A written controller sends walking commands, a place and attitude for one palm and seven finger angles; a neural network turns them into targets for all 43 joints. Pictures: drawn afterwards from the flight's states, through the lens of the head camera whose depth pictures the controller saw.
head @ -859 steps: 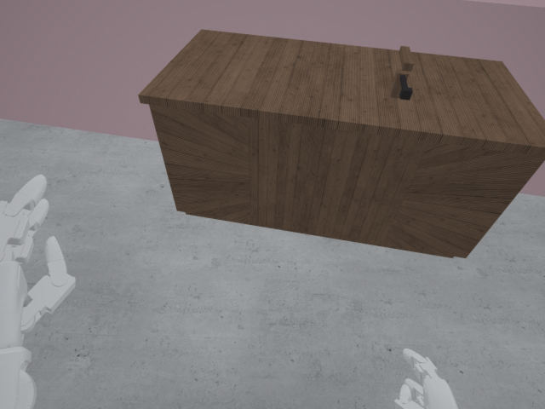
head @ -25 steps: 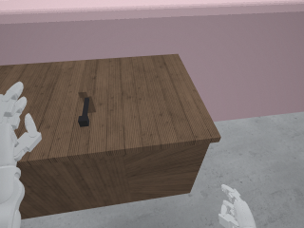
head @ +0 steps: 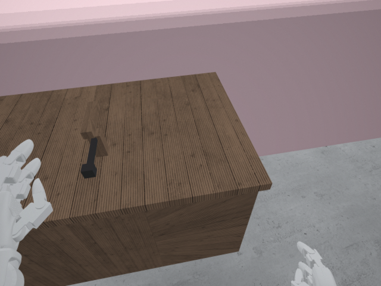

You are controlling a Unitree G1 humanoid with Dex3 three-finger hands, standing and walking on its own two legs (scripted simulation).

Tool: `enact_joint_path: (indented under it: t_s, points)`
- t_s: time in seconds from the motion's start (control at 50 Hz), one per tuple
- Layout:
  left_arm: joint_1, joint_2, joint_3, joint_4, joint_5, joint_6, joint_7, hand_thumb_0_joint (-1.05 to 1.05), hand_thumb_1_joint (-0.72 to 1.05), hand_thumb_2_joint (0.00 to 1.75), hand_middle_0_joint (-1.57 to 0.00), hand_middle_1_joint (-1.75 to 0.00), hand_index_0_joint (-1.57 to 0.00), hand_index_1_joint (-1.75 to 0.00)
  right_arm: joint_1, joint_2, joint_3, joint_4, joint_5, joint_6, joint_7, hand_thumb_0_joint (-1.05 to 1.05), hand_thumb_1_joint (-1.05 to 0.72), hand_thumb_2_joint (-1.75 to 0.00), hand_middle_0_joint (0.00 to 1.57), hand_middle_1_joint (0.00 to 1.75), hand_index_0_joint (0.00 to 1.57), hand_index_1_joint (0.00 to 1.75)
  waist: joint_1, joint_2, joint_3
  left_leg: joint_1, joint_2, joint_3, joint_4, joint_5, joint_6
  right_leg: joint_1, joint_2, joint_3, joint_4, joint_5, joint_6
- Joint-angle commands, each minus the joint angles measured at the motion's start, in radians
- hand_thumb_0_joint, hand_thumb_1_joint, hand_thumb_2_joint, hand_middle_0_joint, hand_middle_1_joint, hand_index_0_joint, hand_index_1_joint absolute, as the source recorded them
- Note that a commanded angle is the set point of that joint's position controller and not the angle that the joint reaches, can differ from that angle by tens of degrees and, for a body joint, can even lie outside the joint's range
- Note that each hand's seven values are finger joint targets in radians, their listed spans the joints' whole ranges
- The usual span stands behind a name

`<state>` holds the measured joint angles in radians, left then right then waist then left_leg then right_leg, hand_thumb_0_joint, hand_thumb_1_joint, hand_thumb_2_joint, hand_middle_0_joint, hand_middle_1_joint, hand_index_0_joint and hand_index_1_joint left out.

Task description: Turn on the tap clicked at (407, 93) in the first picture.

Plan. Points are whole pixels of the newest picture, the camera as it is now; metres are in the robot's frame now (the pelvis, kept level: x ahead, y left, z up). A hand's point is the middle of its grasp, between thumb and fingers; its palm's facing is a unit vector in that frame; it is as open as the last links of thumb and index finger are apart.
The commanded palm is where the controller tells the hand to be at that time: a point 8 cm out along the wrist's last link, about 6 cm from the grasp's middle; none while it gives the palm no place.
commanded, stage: turn the palm inward beside the body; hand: left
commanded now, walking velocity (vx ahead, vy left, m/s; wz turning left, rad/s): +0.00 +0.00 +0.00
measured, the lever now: (89, 170) +0.36 +0.31 +0.02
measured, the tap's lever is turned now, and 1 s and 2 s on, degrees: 0 0 0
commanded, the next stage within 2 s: reach beside the lever's end, fingers flat in 1.22 s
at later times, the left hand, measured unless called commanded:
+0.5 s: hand (43, 225) +0.17 +0.26 +0.14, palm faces +0.44 -0.88 -0.16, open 7.4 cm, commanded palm +0.11 +0.29 +0.15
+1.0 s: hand (45, 230) +0.16 +0.25 +0.14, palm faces +0.46 -0.88 -0.12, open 7.4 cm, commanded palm +0.11 +0.29 +0.15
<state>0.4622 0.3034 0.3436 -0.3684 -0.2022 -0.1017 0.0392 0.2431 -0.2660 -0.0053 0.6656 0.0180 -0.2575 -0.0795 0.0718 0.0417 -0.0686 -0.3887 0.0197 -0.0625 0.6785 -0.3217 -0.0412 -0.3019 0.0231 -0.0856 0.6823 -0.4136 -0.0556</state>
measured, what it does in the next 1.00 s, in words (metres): stands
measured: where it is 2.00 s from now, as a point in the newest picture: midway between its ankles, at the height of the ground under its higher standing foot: outside the picture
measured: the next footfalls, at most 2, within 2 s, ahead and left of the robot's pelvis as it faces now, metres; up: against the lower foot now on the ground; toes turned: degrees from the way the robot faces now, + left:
none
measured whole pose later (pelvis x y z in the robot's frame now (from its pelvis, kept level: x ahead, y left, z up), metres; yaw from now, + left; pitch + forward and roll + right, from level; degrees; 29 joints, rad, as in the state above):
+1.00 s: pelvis -0.02 +0.02 +0.00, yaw +1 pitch +0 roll -1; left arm 0.55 0.22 0.21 -0.50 -0.23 0.03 0.18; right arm 0.22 -0.23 0.06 0.64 0.01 -0.28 -0.08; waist 0.07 0.06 -0.07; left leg -0.41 0.01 -0.08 0.72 -0.31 -0.02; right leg -0.30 0.01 -0.10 0.69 -0.39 -0.04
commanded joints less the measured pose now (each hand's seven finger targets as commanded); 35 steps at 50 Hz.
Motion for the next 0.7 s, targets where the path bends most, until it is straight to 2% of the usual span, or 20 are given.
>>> enact_joint_path:
  t_s: [0.0, 0.02, 0.1, 0.12, 0.2, 0.22, 0.24, 0.28, 0.3, 0.32, 0.34, 0.4, 0.42, 0.44, 0.46, 0.5, 0.52, 0.56, 0.64, 0.68]
  points:
    - [-0.065, 0.21, 0.122, -0.236, 0.007, -0.078, 0.037, 0.0, 0.9, 0.9, -0.2, -0.3, -0.2, -0.3, -0.12, -0.085, -0.026, -0.161, 0.002, -0.077, -0.005, 0.0, -0.9, -0.9, 0.2, 0.3, 0.2, 0.3, 0.007, -0.009, -0.11, 0.109, -0.029, 0.052, -0.032, 0.293, 0.079, -0.014, -0.047, 0.047, -0.124, 0.437, 0.058]
    - [-0.057, 0.173, 0.09, -0.255, 0.005, -0.076, 0.041, 0.0, 0.9, 0.9, -0.2, -0.3, -0.2, -0.3, -0.118, -0.08, -0.023, -0.168, 0.0, -0.076, -0.003, 0.0, -0.9, -0.9, 0.2, 0.3, 0.2, 0.3, 0.003, -0.006, -0.132, 0.115, -0.031, 0.053, -0.032, 0.299, 0.078, -0.006, -0.048, 0.042, -0.118, 0.444, 0.057]
    - [-0.031, 0.166, 0.083, -0.243, 0.006, -0.042, 0.058, 0.0, 0.9, 0.9, -0.2, -0.3, -0.2, -0.3, -0.127, -0.079, -0.017, -0.172, 0.006, -0.073, -0.003, 0.0, -0.9, -0.9, 0.2, 0.3, 0.2, 0.3, 0.009, 0.005, -0.094, 0.106, -0.024, 0.046, -0.046, 0.279, 0.074, -0.026, -0.037, 0.029, -0.125, 0.384, 0.049]
    - [-0.034, 0.131, 0.043, -0.264, 0.007, -0.037, 0.06, 0.0, 0.9, 0.9, -0.2, -0.3, -0.2, -0.3, -0.127, -0.076, -0.012, -0.18, 0.005, -0.072, -0.001, 0.0, -0.9, -0.9, 0.2, 0.3, 0.2, 0.3, 0.006, 0.017, -0.09, 0.11, -0.024, 0.043, -0.052, 0.275, 0.072, -0.03, -0.037, 0.023, -0.12, 0.371, 0.045]
    - [-0.039, 0.14, 0.046, -0.254, 0.004, 0.0, 0.075, 0.0, 0.9, 0.9, -0.2, -0.3, -0.2, -0.3, -0.144, -0.079, -0.004, -0.184, 0.007, -0.066, -0.008, 0.0, -0.9, -0.9, 0.2, 0.3, 0.2, 0.3, 0.004, -0.028, -0.047, 0.091, -0.02, 0.03, -0.07, 0.2, 0.073, -0.056, -0.03, 0.022, -0.147, 0.274, 0.046]
    - [-0.053, 0.113, 0.015, -0.273, 0.006, 0.001, 0.079, 0.0, 0.9, 0.9, -0.2, -0.3, -0.2, -0.3, -0.147, -0.076, -0.001, -0.191, 0.006, -0.065, -0.008, 0.0, -0.9, -0.9, 0.2, 0.3, 0.2, 0.3, 0.001, -0.027, -0.046, 0.093, -0.021, 0.027, -0.074, 0.189, 0.072, -0.06, -0.03, 0.019, -0.144, 0.255, 0.045]
    - [-0.053, 0.116, 0.013, -0.278, 0.007, 0.005, 0.082, 0.0, 0.9, 0.9, -0.2, -0.3, -0.2, -0.3, -0.151, -0.076, 0.001, -0.193, 0.004, -0.065, -0.009, 0.0, -0.9, -0.9, 0.2, 0.3, 0.2, 0.3, 0.002, -0.003, -0.05, 0.097, -0.021, 0.025, -0.075, 0.18, 0.072, -0.064, -0.029, 0.02, -0.147, 0.242, 0.043]
    - [-0.056, 0.111, 0.004, -0.281, 0.006, 0.011, 0.088, 0.0, 0.9, 0.9, -0.2, -0.3, -0.2, -0.3, -0.154, -0.077, 0.004, -0.192, 0.002, -0.065, -0.011, 0.0, -0.9, -0.9, 0.2, 0.3, 0.2, 0.3, -0.002, -0.019, -0.047, 0.093, -0.02, 0.02, -0.075, 0.157, 0.072, -0.07, -0.028, 0.02, -0.153, 0.209, 0.044]
    - [-0.053, 0.126, 0.017, -0.283, 0.012, 0.015, 0.093, 0.0, 0.9, 0.9, -0.2, -0.3, -0.2, -0.3, -0.161, -0.075, 0.007, -0.19, 0.004, -0.065, -0.011, 0.0, -0.9, -0.9, 0.2, 0.3, 0.2, 0.3, 0.002, 0.012, -0.034, 0.09, -0.021, 0.019, -0.079, 0.139, 0.072, -0.077, -0.027, 0.023, -0.159, 0.186, 0.042]
    - [-0.059, 0.094, -0.015, -0.3, 0.013, 0.012, 0.096, 0.0, 0.9, 0.9, -0.2, -0.3, -0.2, -0.3, -0.163, -0.069, 0.01, -0.194, 0.003, -0.065, -0.01, 0.0, -0.9, -0.9, 0.2, 0.3, 0.2, 0.3, -0.004, 0.012, -0.05, 0.101, -0.023, 0.015, -0.081, 0.134, 0.071, -0.076, -0.027, 0.019, -0.153, 0.178, 0.04]
    - [-0.05, 0.097, -0.013, -0.293, 0.012, 0.013, 0.1, 0.0, 0.9, 0.9, -0.2, -0.3, -0.2, -0.3, -0.164, -0.072, 0.01, -0.194, 0.002, -0.066, -0.01, 0.0, -0.9, -0.9, 0.2, 0.3, 0.2, 0.3, -0.003, 0.005, -0.046, 0.095, -0.021, 0.013, -0.08, 0.12, 0.071, -0.082, -0.026, 0.019, -0.156, 0.162, 0.04]
    - [-0.022, 0.108, -0.005, -0.313, 0.015, 0.011, 0.11, 0.0, 0.9, 0.9, -0.2, -0.3, -0.2, -0.3, -0.171, -0.072, 0.012, -0.193, 0.0, -0.068, -0.009, 0.0, -0.9, -0.9, 0.2, 0.3, 0.2, 0.3, 0.004, 0.031, -0.05, 0.094, -0.02, 0.007, -0.082, 0.112, 0.069, -0.08, -0.024, 0.018, -0.155, 0.153, 0.036]
    - [-0.028, 0.078, -0.036, -0.324, 0.013, 0.008, 0.112, 0.0, 0.9, 0.9, -0.2, -0.3, -0.2, -0.3, -0.17, -0.069, 0.016, -0.197, 0.0, -0.068, -0.007, 0.0, -0.9, -0.9, 0.2, 0.3, 0.2, 0.3, -0.007, 0.008, -0.05, 0.092, -0.022, 0.006, -0.081, 0.101, 0.069, -0.084, -0.025, 0.013, -0.149, 0.145, 0.037]
    - [-0.009, 0.08, -0.027, -0.302, 0.009, 0.011, 0.115, 0.0, 0.9, 0.9, -0.2, -0.3, -0.2, -0.3, -0.17, -0.072, 0.014, -0.196, 0.0, -0.067, -0.007, 0.0, -0.9, -0.9, 0.2, 0.3, 0.2, 0.3, -0.002, -0.005, -0.036, 0.079, -0.021, 0.004, -0.08, 0.09, 0.069, -0.088, -0.023, 0.015, -0.152, 0.136, 0.037]
    - [-0.016, 0.07, -0.043, -0.319, 0.009, 0.009, 0.115, 0.0, 0.9, 0.9, -0.2, -0.3, -0.2, -0.3, -0.176, -0.072, 0.014, -0.197, 0.0, -0.068, -0.007, 0.0, -0.9, -0.9, 0.2, 0.3, 0.2, 0.3, -0.007, 0.008, -0.037, 0.083, -0.02, 0.003, -0.079, 0.082, 0.069, -0.093, -0.024, 0.015, -0.152, 0.129, 0.037]
    - [0.011, 0.092, -0.019, -0.32, 0.01, 0.015, 0.122, 0.0, 0.9, 0.9, -0.2, -0.3, -0.2, -0.3, -0.172, -0.074, 0.015, -0.195, 0.001, -0.069, -0.007, 0.0, -0.9, -0.9, 0.2, 0.3, 0.2, 0.3, 0.003, 0.03, -0.036, 0.076, -0.021, 0.002, -0.081, 0.083, 0.068, -0.083, -0.024, 0.016, -0.153, 0.13, 0.034]
    - [0.006, 0.06, -0.05, -0.34, 0.007, 0.013, 0.122, 0.0, 0.9, 0.9, -0.2, -0.3, -0.2, -0.3, -0.177, -0.069, 0.017, -0.202, 0.0, -0.07, -0.004, 0.0, -0.9, -0.9, 0.2, 0.3, 0.2, 0.3, -0.002, 0.033, -0.041, 0.081, -0.022, 0.001, -0.08, 0.086, 0.067, -0.086, -0.026, 0.012, -0.143, 0.137, 0.034]
    - [0.021, 0.056, -0.054, -0.331, 0.005, 0.014, 0.128, 0.0, 0.9, 0.9, -0.2, -0.3, -0.2, -0.3, -0.173, -0.072, 0.016, -0.201, -0.001, -0.07, -0.004, 0.0, -0.9, -0.9, 0.2, 0.3, 0.2, 0.3, -0.004, 0.009, -0.033, 0.072, -0.02, -0.004, -0.079, 0.068, 0.067, -0.096, -0.022, 0.008, -0.142, 0.122, 0.034]
    - [0.012, 0.056, -0.059, -0.355, 0.006, 0.015, 0.141, 0.0, 0.9, 0.9, -0.2, -0.3, -0.2, -0.3, -0.179, -0.072, 0.018, -0.202, 0.0, -0.076, -0.005, 0.0, -0.9, -0.9, 0.2, 0.3, 0.2, 0.3, -0.009, 0.031, -0.017, 0.063, -0.021, -0.01, -0.082, 0.026, 0.066, -0.109, -0.023, 0.01, -0.142, 0.089, 0.033]
    - [0.009, 0.059, -0.054, -0.363, 0.001, 0.016, 0.147, 0.0, 0.9, 0.9, -0.2, -0.3, -0.2, -0.3, -0.177, -0.075, 0.017, -0.202, -0.002, -0.078, -0.006, 0.0, -0.9, -0.9, 0.2, 0.3, 0.2, 0.3, -0.009, 0.008, -0.027, 0.059, -0.024, -0.01, -0.077, 0.024, 0.068, -0.107, -0.023, 0.012, -0.143, 0.085, 0.034]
